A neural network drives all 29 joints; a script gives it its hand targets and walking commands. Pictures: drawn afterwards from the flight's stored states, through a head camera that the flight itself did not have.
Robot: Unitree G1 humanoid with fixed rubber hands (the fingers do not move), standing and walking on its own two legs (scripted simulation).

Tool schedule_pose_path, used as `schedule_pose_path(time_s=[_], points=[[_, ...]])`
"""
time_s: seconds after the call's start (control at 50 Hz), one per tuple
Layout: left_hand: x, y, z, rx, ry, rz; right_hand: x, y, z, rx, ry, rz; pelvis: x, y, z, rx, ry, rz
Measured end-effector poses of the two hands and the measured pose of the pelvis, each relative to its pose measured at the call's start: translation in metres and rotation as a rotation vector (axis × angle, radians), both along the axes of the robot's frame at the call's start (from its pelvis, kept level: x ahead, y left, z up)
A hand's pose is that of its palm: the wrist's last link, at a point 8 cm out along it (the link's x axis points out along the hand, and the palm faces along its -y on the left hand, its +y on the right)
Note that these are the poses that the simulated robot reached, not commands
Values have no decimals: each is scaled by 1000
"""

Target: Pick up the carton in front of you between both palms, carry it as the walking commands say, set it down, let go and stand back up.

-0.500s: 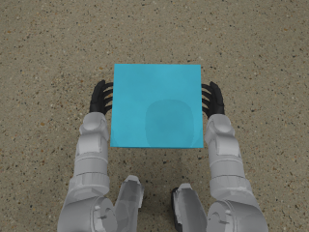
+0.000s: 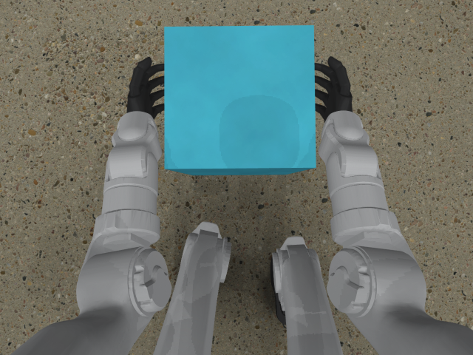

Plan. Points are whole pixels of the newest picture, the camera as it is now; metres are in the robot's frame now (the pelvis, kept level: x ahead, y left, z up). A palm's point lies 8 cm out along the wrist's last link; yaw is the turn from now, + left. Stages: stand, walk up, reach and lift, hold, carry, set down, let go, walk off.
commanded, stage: set down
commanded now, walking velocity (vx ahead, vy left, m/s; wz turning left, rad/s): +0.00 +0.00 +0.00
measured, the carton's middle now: (239, 118) +0.49 +0.07 -0.18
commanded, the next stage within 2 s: none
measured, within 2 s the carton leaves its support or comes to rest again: rests again in 1.12 s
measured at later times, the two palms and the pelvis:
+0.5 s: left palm (156, 122) +0.48 +0.24 -0.25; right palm (299, 115) +0.54 -0.06 -0.25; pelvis -0.02 +0.00 -0.10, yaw -1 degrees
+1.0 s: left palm (162, 128) +0.48 +0.24 -0.30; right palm (295, 121) +0.54 -0.06 -0.31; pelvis -0.01 -0.01 -0.14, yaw -1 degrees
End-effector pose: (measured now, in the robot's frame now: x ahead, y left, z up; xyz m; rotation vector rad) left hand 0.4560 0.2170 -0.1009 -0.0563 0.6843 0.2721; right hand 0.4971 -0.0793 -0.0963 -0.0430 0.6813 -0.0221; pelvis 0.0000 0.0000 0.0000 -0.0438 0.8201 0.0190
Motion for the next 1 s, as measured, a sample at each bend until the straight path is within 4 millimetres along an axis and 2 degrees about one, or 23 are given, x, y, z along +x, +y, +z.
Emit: schedule_pose_path(time_s=[0.34, 0.52, 0.6, 0.68, 0.78, 1.0], points=[[16, 15, -101, 20, 36, 16, 27, 16, -102, -17, 30, 47, -18, 0, -72, -3, -1, -8], [26, 23, -158, 30, 54, 24, 41, 25, -162, -20, 45, 72, -20, -3, -106, 5, -25, -16], [29, 24, -176, 39, 73, 18, 43, 26, -182, -14, 63, 73, -17, -3, -117, 10, -58, -36], [34, 23, -184, 40, 76, 13, 46, 23, -195, -10, 65, 78, -12, -3, -124, 21, -63, -44], [38, 22, -187, 30, 70, 15, 50, 22, -201, -7, 61, 85, -9, -4, -130, 31, -62, -46], [25, 22, -202, 19, 104, -2, 44, 21, -211, -26, 91, 110, -12, -9, -136, 36, -92, -50]])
